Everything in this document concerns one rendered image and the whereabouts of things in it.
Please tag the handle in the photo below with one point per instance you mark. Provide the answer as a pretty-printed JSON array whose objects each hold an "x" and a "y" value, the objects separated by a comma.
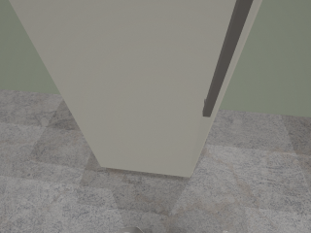
[{"x": 235, "y": 27}]

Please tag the fridge door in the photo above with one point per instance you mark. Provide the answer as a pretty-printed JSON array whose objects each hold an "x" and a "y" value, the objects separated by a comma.
[{"x": 135, "y": 73}]

